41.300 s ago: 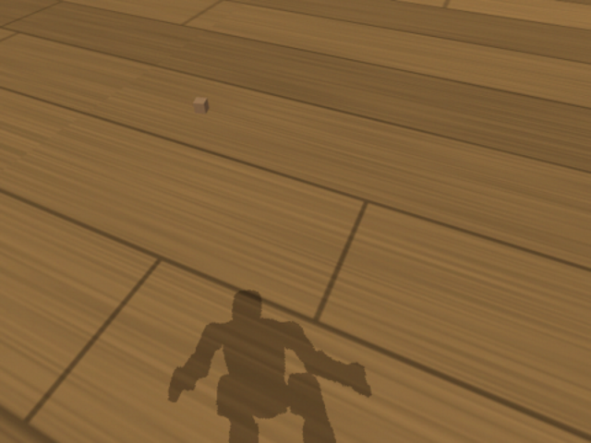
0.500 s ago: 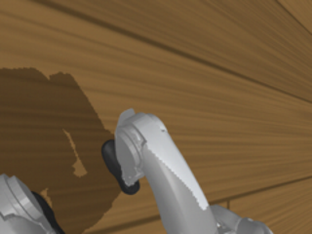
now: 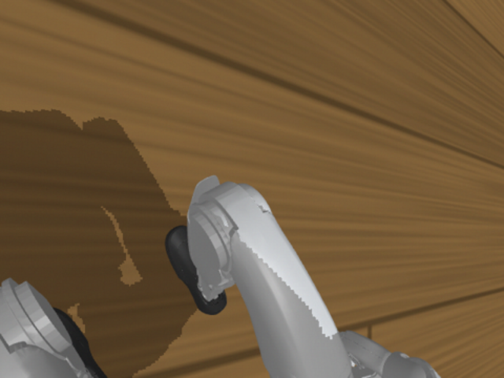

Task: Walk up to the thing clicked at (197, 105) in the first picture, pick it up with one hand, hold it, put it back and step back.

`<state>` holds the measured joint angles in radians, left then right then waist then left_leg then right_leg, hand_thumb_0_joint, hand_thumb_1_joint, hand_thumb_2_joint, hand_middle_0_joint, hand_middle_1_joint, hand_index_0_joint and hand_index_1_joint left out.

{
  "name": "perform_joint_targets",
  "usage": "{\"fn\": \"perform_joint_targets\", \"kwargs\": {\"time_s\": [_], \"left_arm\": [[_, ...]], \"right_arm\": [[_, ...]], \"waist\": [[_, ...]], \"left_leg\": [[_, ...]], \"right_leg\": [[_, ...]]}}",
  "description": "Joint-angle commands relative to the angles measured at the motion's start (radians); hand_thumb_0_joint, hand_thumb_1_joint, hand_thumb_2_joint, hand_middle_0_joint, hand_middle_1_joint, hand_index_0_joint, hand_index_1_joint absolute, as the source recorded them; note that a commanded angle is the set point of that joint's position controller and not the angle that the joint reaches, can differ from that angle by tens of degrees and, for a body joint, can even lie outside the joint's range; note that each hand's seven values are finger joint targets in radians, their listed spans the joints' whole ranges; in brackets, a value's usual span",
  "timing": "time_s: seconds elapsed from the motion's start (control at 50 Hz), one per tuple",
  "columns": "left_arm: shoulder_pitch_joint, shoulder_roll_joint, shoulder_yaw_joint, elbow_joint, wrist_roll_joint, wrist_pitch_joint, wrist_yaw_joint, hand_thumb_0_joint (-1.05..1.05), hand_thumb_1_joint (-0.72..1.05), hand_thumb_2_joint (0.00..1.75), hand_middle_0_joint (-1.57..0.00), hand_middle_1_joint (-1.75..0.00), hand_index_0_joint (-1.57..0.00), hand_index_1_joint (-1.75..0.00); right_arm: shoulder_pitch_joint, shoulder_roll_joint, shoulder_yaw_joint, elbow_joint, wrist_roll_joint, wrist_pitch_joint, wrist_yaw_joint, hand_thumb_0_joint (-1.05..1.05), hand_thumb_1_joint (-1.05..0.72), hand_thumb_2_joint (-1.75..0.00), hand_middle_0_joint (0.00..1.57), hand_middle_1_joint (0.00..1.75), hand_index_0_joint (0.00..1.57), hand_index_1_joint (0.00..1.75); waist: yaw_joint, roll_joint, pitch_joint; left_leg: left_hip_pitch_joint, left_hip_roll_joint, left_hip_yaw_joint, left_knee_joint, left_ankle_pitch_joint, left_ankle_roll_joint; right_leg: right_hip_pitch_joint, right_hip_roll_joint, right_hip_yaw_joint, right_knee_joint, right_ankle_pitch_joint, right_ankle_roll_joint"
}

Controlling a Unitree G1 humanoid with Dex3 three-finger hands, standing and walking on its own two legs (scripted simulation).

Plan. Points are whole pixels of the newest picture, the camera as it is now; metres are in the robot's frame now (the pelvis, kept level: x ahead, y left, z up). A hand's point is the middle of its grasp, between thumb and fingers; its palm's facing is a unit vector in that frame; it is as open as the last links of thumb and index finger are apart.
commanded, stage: close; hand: left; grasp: from above
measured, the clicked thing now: out of the picture +0.44 +0.37 -0.29
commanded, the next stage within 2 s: withdraw in 0.72 s
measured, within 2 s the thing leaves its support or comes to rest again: neither
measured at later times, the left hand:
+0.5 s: hand out of the picture +0.43 +0.35 -0.27, palm faces +0.03 -0.47 -0.88, open 12.8 cm
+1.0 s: hand out of the picture +0.43 +0.35 -0.27, palm faces +0.03 -0.49 -0.87, open 13.5 cm
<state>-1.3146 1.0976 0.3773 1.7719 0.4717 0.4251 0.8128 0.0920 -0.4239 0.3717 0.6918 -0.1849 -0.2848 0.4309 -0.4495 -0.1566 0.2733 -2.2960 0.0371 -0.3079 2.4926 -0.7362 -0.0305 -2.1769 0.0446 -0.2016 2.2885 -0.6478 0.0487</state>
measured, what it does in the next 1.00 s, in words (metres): stands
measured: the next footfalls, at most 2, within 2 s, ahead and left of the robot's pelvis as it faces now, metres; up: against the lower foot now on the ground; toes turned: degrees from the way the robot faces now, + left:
none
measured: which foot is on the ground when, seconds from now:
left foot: down 0.00-1.00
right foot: down 0.00-1.00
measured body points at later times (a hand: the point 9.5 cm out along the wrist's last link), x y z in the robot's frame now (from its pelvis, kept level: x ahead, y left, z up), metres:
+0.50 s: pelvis +0.00 +0.00 +0.00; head +0.31 +0.12 +0.30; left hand +0.43 +0.37 -0.22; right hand +0.01 -0.25 -0.04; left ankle +0.06 +0.13 -0.29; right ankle +0.12 -0.12 -0.29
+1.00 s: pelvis +0.00 +0.00 +0.00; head +0.31 +0.12 +0.30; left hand +0.43 +0.37 -0.22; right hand +0.01 -0.25 -0.04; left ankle +0.06 +0.13 -0.29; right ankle +0.12 -0.12 -0.29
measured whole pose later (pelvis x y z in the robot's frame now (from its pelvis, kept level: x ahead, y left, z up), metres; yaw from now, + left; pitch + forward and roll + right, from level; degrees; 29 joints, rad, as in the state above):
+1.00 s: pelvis +0.00 +0.00 +0.00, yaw +0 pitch +29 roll -16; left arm -1.30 1.09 0.38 1.75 0.50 0.42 0.78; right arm 0.10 -0.42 0.37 0.69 -0.18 -0.29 0.42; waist -0.44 -0.16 0.27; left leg -2.30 0.04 -0.31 2.49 -0.73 -0.03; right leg -2.18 0.05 -0.20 2.29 -0.64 0.05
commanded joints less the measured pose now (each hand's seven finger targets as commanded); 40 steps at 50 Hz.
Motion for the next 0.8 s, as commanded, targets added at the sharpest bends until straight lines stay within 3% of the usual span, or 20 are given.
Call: {"fn": "perform_joint_targets", "kwargs": {"time_s": [0.0,0.2,0.26,0.5,0.6,0.66,0.68,0.78], "left_arm": [[-0.208,0.173,-0.036,-0.096,0.017,-0.011,0.037,0.0,-0.33,1.07,-0.16,-1.03,-0.14,-1.05],[-0.229,0.194,-0.031,-0.094,0.024,-0.006,0.042,0.0,-0.36,1.08,-0.12,-1.05,-0.11,-1.07],[-0.207,0.189,-0.03,-0.077,0.041,-0.005,0.044,0.0,-0.36,1.08,-0.12,-1.05,-0.11,-1.07],[-0.214,0.186,-0.035,-0.103,0.016,-0.007,0.027,0.0,-0.36,1.05,-0.11,-1.04,-0.1,-1.05],[-0.196,0.19,-0.035,-0.091,0.038,-0.007,0.034,0.0,-0.36,1.04,-0.11,-1.03,-0.1,-1.04],[-0.205,0.207,-0.018,-0.102,0.036,-0.01,0.035,0.0,-0.38,1.05,-0.11,-1.03,-0.09,-1.04],[-0.197,0.185,-0.027,-0.089,0.039,-0.01,0.033,0.0,-0.37,1.03,-0.1,-1.03,-0.09,-1.04],[-0.203,0.181,-0.034,-0.105,0.029,-0.011,0.031,0.0,-0.37,1.05,-0.11,-1.03,-0.1,-1.04]], "right_arm": [[0.233,-0.361,-0.083,0.057,-0.001,0.003,0.003,0.0,-0.88,-0.89,0.2,0.3,0.2,0.3],[0.239,-0.359,-0.076,0.064,-0.006,0.007,0.004,0.0,-0.88,-0.89,0.2,0.3,0.2,0.3],[0.244,-0.359,-0.08,0.054,-0.002,0.012,0.003,0.0,-0.88,-0.89,0.2,0.3,0.2,0.3],[0.239,-0.353,-0.073,0.048,-0.004,0.006,0.003,0.0,-0.88,-0.89,0.2,0.3,0.2,0.3],[0.248,-0.359,-0.077,0.048,0.0,0.008,0.002,0.0,-0.88,-0.89,0.2,0.3,0.2,0.3],[0.239,-0.355,-0.078,0.051,0.004,0.006,0.002,0.0,-0.88,-0.89,0.2,0.3,0.2,0.3],[0.245,-0.347,-0.077,0.051,-0.001,0.008,0.004,0.0,-0.88,-0.89,0.2,0.3,0.2,0.3],[0.242,-0.353,-0.082,0.059,-0.001,0.0,0.001,0.0,-0.88,-0.89,0.2,0.3,0.2,0.3]], "waist": [[-0.087,0.57,-0.652],[-0.083,0.588,-0.665],[-0.078,0.592,-0.667],[-0.084,0.569,-0.672],[-0.077,0.576,-0.668],[-0.07,0.591,-0.655],[-0.077,0.596,-0.663],[-0.079,0.558,-0.656]], "left_leg": [[0.499,0.038,0.088,-0.244,0.232,0.026],[0.504,0.039,0.09,-0.246,0.258,0.023],[0.502,0.042,0.089,-0.253,0.251,0.023],[0.475,0.036,0.099,-0.236,0.25,0.028],[0.488,0.04,0.091,-0.247,0.241,0.027],[0.499,0.04,0.087,-0.253,0.223,0.023],[0.504,0.041,0.089,-0.255,0.232,0.021],[0.48,0.036,0.095,-0.241,0.229,0.029]], "right_leg": [[0.4,0.031,-0.093,-0.189,0.306,-0.042],[0.412,0.029,-0.093,-0.18,0.326,-0.043],[0.414,0.037,-0.095,-0.185,0.318,-0.048],[0.417,0.033,-0.086,-0.187,0.319,-0.039],[0.406,0.037,-0.093,-0.191,0.305,-0.044],[0.385,0.03,-0.096,-0.187,0.287,-0.046],[0.39,0.034,-0.096,-0.182,0.293,-0.049],[0.399,0.03,-0.09,-0.195,0.296,-0.041]]}}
